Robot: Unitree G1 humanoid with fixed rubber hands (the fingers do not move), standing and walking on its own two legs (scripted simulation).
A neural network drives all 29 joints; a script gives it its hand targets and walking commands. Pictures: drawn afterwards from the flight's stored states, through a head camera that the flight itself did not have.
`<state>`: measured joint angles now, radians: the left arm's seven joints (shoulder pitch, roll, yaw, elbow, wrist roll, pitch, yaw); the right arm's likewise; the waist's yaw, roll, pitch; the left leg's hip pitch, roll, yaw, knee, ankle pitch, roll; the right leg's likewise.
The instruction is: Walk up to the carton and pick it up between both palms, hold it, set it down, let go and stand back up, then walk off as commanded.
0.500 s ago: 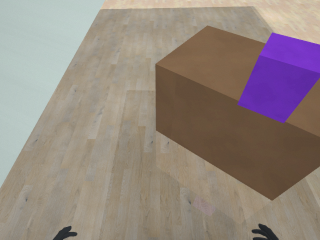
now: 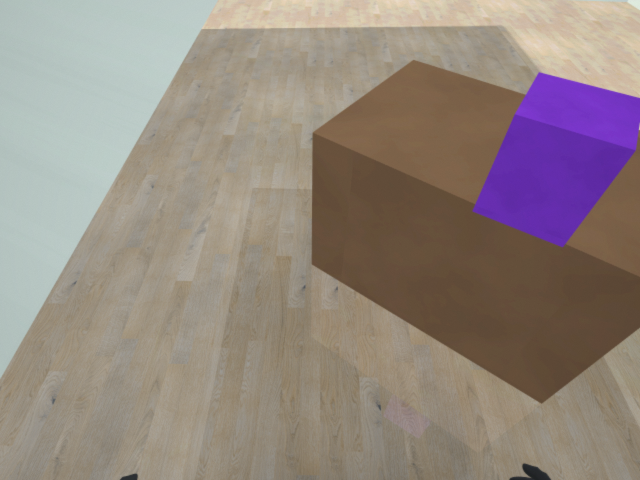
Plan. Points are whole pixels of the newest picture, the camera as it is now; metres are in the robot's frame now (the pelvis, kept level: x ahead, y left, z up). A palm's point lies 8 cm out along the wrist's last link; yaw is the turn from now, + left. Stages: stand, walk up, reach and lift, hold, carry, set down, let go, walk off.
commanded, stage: stand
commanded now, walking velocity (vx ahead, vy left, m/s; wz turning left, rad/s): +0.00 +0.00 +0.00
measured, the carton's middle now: (550, 159) +0.73 -0.48 -0.02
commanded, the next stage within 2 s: walk up in 0.60 s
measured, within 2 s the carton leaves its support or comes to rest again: neither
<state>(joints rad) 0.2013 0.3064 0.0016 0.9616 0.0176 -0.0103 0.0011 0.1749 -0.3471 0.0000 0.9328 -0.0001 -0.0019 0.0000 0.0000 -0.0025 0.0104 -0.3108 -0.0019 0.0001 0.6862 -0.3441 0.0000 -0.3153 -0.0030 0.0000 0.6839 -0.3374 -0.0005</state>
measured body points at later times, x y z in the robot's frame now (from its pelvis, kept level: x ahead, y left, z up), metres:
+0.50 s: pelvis -0.01 +0.01 +0.01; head -0.01 +0.01 +0.46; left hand +0.06 +0.29 -0.13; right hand +0.09 -0.29 -0.11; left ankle +0.02 +0.12 -0.72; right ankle +0.02 -0.12 -0.72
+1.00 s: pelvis +0.00 -0.02 +0.01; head +0.00 -0.02 +0.46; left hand +0.10 +0.29 -0.12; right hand +0.05 -0.35 -0.10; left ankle +0.02 +0.12 -0.72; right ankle +0.01 -0.17 -0.68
